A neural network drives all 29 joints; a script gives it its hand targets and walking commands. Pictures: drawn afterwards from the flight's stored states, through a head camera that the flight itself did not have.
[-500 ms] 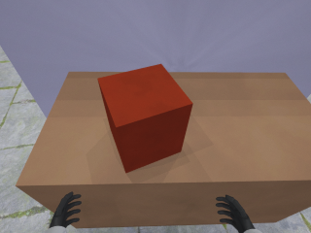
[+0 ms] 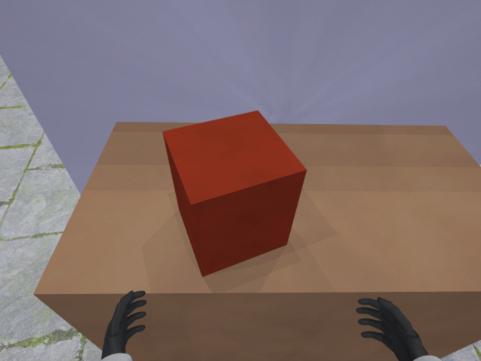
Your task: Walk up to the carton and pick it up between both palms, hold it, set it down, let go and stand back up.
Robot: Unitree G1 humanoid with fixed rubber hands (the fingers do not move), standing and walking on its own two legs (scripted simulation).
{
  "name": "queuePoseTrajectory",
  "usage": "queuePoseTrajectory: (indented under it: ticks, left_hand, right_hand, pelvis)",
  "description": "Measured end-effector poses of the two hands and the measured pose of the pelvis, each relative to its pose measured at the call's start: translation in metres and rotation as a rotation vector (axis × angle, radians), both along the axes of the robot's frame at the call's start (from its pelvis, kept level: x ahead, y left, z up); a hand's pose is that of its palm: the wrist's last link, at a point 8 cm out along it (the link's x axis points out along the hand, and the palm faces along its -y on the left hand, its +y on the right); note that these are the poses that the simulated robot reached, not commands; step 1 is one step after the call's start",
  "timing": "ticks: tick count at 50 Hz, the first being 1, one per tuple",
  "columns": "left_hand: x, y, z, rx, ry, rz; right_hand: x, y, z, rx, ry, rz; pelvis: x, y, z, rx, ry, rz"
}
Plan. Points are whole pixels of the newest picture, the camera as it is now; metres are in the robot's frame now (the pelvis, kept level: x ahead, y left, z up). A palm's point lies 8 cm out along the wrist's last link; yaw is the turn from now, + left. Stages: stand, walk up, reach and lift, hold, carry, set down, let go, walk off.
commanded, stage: reach and lift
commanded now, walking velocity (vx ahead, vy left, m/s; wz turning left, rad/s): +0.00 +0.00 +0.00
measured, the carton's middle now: (230, 193) +0.45 +0.08 +0.00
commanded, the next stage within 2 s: none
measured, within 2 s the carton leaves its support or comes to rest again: neither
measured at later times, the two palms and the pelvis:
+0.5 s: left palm (147, 310) +0.20 +0.18 -0.01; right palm (426, 328) +0.22 -0.28 -0.03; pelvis +0.00 -0.01 -0.01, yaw -2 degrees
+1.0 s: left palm (150, 271) +0.24 +0.18 +0.03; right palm (408, 279) +0.28 -0.25 +0.01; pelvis -0.02 -0.01 +0.00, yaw -3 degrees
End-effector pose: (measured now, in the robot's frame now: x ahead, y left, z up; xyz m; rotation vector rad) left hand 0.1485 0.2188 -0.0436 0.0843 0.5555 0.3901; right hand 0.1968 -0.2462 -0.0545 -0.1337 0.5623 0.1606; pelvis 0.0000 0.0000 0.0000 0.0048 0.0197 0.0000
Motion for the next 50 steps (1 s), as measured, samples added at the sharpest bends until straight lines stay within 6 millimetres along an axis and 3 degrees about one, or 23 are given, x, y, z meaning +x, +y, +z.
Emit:
queuePoseTrajectory:
  ticks: [13,23,35,40,50]
  left_hand:
    - [0.021,-0.020,0.009,0.001,-0.112,0.051]
    - [0.047,-0.034,0.026,-0.014,-0.214,0.052]
    - [0.044,-0.032,0.034,-0.048,-0.233,0.077]
    - [0.054,-0.031,0.046,-0.041,-0.246,0.076]
    - [0.092,-0.039,0.078,-0.040,-0.283,0.042]
  right_hand:
    - [0.017,-0.023,0.010,0.025,-0.097,0.006]
    - [0.026,-0.030,0.021,0.042,-0.177,-0.010]
    - [0.028,-0.017,0.038,0.052,-0.204,0.001]
    - [0.042,-0.012,0.045,0.070,-0.214,0.000]
    - [0.087,-0.001,0.066,0.096,-0.252,0.017]
  pelvis:
    - [0.008,-0.016,-0.005,0.009,0.039,-0.006]
    - [0.006,-0.013,-0.006,0.007,0.061,-0.033]
    - [-0.006,-0.006,-0.003,0.006,0.040,-0.050]
    - [-0.014,-0.005,-0.003,0.005,0.040,-0.054]
    - [-0.018,-0.008,-0.002,0.007,0.042,-0.060]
